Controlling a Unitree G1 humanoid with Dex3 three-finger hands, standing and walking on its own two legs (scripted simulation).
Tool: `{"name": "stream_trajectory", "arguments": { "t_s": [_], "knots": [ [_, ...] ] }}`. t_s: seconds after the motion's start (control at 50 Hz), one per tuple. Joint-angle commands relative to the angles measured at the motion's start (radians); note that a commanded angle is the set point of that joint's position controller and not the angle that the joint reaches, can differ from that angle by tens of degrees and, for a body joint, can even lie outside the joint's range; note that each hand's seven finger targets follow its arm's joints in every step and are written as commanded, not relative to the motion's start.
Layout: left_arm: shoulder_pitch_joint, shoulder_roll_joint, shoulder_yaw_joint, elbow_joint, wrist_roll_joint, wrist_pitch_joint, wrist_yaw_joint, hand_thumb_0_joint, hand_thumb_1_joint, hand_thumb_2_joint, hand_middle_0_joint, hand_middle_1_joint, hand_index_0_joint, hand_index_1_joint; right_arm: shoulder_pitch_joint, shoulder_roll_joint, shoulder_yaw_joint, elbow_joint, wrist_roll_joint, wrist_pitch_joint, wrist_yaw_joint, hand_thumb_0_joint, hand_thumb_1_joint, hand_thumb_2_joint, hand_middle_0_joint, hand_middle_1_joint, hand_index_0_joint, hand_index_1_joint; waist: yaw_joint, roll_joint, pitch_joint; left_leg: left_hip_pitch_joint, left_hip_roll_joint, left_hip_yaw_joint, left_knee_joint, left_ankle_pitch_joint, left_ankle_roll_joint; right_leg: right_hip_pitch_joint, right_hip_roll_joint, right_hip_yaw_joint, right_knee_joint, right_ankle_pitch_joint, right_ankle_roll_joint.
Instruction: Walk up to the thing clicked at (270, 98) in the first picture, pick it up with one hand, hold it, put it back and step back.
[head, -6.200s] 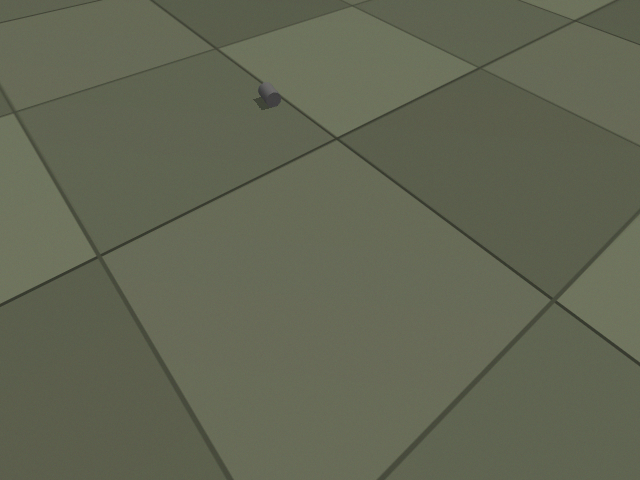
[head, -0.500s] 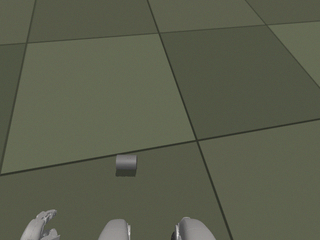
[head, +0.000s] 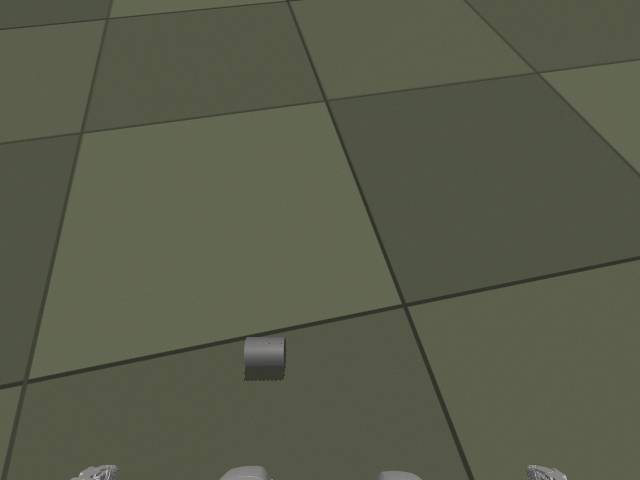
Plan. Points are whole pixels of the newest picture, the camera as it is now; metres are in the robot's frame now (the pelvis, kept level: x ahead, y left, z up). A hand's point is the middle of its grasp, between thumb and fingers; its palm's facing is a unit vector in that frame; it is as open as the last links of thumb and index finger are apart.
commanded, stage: walk up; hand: left
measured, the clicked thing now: (265, 351) +0.53 +0.18 -0.72
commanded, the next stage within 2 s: stand in 0.94 s
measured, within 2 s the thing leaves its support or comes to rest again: neither
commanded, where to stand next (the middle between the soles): +0.09 -0.02 m, yaw +3 degrees
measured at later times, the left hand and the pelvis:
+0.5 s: hand out of the picture +0.11 +0.25 -0.14, palm faces +0.00 -0.95 -0.30, open 7.3 cm; pelvis +0.01 +0.01 +0.02, yaw +0 degrees
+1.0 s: hand out of the picture +0.09 +0.26 -0.14, palm faces -0.01 -0.95 -0.31, open 7.3 cm; pelvis +0.01 +0.01 +0.02, yaw +0 degrees
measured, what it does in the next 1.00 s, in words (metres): stands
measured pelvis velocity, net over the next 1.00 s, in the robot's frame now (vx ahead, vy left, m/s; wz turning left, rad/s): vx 0.01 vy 0.01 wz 0.00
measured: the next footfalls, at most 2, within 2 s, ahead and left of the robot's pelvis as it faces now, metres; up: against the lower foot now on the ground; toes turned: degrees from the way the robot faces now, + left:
none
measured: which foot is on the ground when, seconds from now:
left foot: down 0.00-1.00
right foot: down 0.00-1.00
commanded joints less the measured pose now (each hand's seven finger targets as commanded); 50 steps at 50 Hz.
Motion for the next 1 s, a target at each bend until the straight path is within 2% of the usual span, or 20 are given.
{"name": "stream_trajectory", "arguments": {
  "t_s": [0.0, 0.08, 0.12, 0.14, 0.22, 0.3, 0.4, 0.48, 0.52, 0.56, 0.68, 0.9, 0.94, 0.96, 0.98],
  "knots": [
    [-0.105, 0.225, 0.035, -0.052, 0.004, -0.035, 0.013, 0.000, 0.900, 0.900, -0.200, -0.300, -0.200, -0.300, -0.052, -0.193, -0.044, -0.021, 0.007, -0.017, -0.008, 0.000, -0.900, -0.900, 0.200, 0.300, 0.200, 0.300, -0.014, -0.104, -0.140, 0.136, 0.047, -0.064, -0.123, 0.078, 0.049, -0.020, -0.118, 0.152, -0.248, 0.140, -0.069],
    [-0.121, 0.206, 0.034, -0.026, -0.002, -0.032, 0.011, 0.000, 0.900, 0.900, -0.200, -0.300, -0.200, -0.300, -0.059, -0.195, -0.041, 0.018, 0.002, -0.016, -0.005, 0.000, -0.900, -0.900, 0.200, 0.300, 0.200, 0.300, -0.009, -0.071, -0.143, 0.152, 0.062, -0.072, -0.189, 0.111, 0.042, 0.017, -0.106, 0.130, -0.278, 0.115, -0.054],
    [-0.106, 0.202, 0.033, -0.009, -0.002, -0.031, 0.010, 0.000, 0.900, 0.900, -0.200, -0.300, -0.200, -0.300, -0.090, -0.191, -0.037, 0.020, 0.002, -0.015, -0.003, 0.000, -0.900, -0.900, 0.200, 0.300, 0.200, 0.300, 0.002, -0.058, -0.130, 0.155, 0.064, -0.074, -0.205, 0.093, 0.041, 0.022, -0.102, 0.126, -0.309, 0.095, -0.048],
    [-0.126, 0.205, 0.036, -0.009, 0.000, -0.029, 0.009, 0.000, 0.900, 0.900, -0.200, -0.300, -0.200, -0.300, -0.079, -0.189, -0.037, 0.030, 0.000, -0.015, -0.004, 0.000, -0.900, -0.900, 0.200, 0.300, 0.200, 0.300, -0.006, -0.063, -0.123, 0.137, 0.063, -0.074, -0.222, 0.083, 0.036, 0.033, -0.103, 0.126, -0.316, 0.084, -0.050],
    [-0.114, 0.195, 0.037, 0.006, 0.000, -0.026, 0.005, 0.000, 0.900, 0.900, -0.200, -0.300, -0.200, -0.300, -0.101, -0.192, -0.036, 0.034, -0.003, -0.019, -0.003, 0.000, -0.900, -0.900, 0.200, 0.300, 0.200, 0.300, 0.004, -0.024, -0.115, 0.138, 0.072, -0.080, -0.258, 0.059, 0.033, 0.047, -0.094, 0.111, -0.336, 0.080, -0.045],
    [-0.115, 0.189, 0.038, 0.012, 0.001, -0.026, 0.003, 0.000, 0.900, 0.900, -0.200, -0.300, -0.200, -0.300, -0.094, -0.197, -0.039, 0.040, -0.003, -0.023, -0.005, 0.000, -0.900, -0.900, 0.200, 0.300, 0.200, 0.300, 0.004, -0.003, -0.137, 0.138, 0.082, -0.088, -0.283, 0.094, 0.033, 0.095, -0.090, 0.094, -0.330, 0.138, -0.043],
    [-0.105, 0.183, 0.037, 0.017, -0.001, -0.022, 0.002, 0.000, 0.900, 0.900, -0.200, -0.300, -0.200, -0.300, -0.093, -0.195, -0.042, 0.037, -0.002, -0.029, -0.009, 0.000, -0.900, -0.900, 0.200, 0.300, 0.200, 0.300, 0.005, 0.015, -0.166, 0.156, 0.096, -0.087, -0.294, 0.192, 0.032, 0.129, -0.088, 0.078, -0.309, 0.224, -0.040],
    [-0.107, 0.181, 0.034, 0.018, 0.001, -0.020, 0.002, 0.000, 0.900, 0.900, -0.200, -0.300, -0.200, -0.300, -0.089, -0.193, -0.046, 0.038, -0.002, -0.026, -0.010, 0.000, -0.900, -0.900, 0.200, 0.300, 0.200, 0.300, 0.001, 0.000, -0.158, 0.155, 0.095, -0.090, -0.303, 0.171, 0.034, 0.128, -0.088, 0.079, -0.319, 0.215, -0.037],
    [-0.098, 0.174, 0.029, 0.022, 0.000, -0.019, 0.002, 0.000, 0.900, 0.900, -0.200, -0.300, -0.200, -0.300, -0.097, -0.199, -0.048, 0.035, -0.005, -0.025, -0.008, 0.000, -0.900, -0.900, 0.200, 0.300, 0.200, 0.300, 0.003, 0.017, -0.144, 0.139, 0.098, -0.103, -0.323, 0.125, 0.038, 0.124, -0.083, 0.073, -0.325, 0.193, -0.033],
    [-0.086, 0.176, 0.030, 0.025, 0.003, -0.020, 0.002, 0.000, 0.900, 0.900, -0.200, -0.300, -0.200, -0.300, -0.098, -0.196, -0.049, 0.034, -0.003, -0.026, -0.008, 0.000, -0.900, -0.900, 0.200, 0.300, 0.200, 0.300, 0.006, 0.005, -0.169, 0.169, 0.103, -0.096, -0.313, 0.169, 0.041, 0.134, -0.087, 0.073, -0.323, 0.213, -0.035],
    [-0.080, 0.178, 0.027, 0.027, 0.005, -0.024, 0.005, 0.000, 0.900, 0.900, -0.200, -0.300, -0.200, -0.300, -0.097, -0.186, -0.049, 0.032, -0.002, -0.020, -0.005, 0.000, -0.900, -0.900, 0.200, 0.300, 0.200, 0.300, 0.000, -0.014, -0.156, 0.185, 0.094, -0.089, -0.304, 0.172, 0.037, 0.115, -0.091, 0.078, -0.346, 0.220, -0.028],
    [-0.059, 0.176, 0.026, 0.031, 0.008, -0.023, 0.008, 0.000, 0.900, 0.900, -0.200, -0.300, -0.200, -0.300, -0.099, -0.187, -0.054, 0.040, -0.003, -0.015, -0.003, 0.000, -0.900, -0.900, 0.200, 0.300, 0.200, 0.300, -0.001, 0.003, -0.138, 0.162, 0.094, -0.103, -0.335, 0.118, 0.037, 0.127, -0.086, 0.069, -0.348, 0.208, -0.026],
    [-0.048, 0.183, 0.023, 0.023, 0.014, -0.035, 0.010, 0.000, 0.900, 0.900, -0.200, -0.300, -0.200, -0.300, -0.102, -0.178, -0.053, 0.041, -0.012, -0.005, 0.001, 0.000, -0.900, -0.900, 0.200, 0.300, 0.200, 0.300, -0.003, 0.013, -0.120, 0.159, 0.085, -0.098, -0.343, 0.062, 0.029, 0.103, -0.089, 0.073, -0.357, 0.136, -0.026],
    [-0.052, 0.190, 0.023, 0.021, 0.015, -0.037, 0.011, 0.000, 0.900, 0.900, -0.200, -0.300, -0.200, -0.300, -0.100, -0.176, -0.055, 0.040, -0.012, -0.003, 0.002, 0.000, -0.900, -0.900, 0.200, 0.300, 0.200, 0.300, -0.006, -0.003, -0.123, 0.164, 0.083, -0.098, -0.342, 0.071, 0.029, 0.100, -0.089, 0.071, -0.356, 0.126, -0.028],
    [-0.059, 0.190, 0.024, 0.015, 0.014, -0.039, 0.013, 0.000, 0.900, 0.900, -0.200, -0.300, -0.200, -0.300, -0.095, -0.183, -0.056, 0.040, -0.011, -0.003, 0.003, 0.000, -0.900, -0.900, 0.200, 0.300, 0.200, 0.300, -0.007, 0.009, -0.139, 0.168, 0.084, -0.093, -0.333, 0.099, 0.035, 0.116, -0.097, 0.077, -0.354, 0.158, -0.030]
  ]
}}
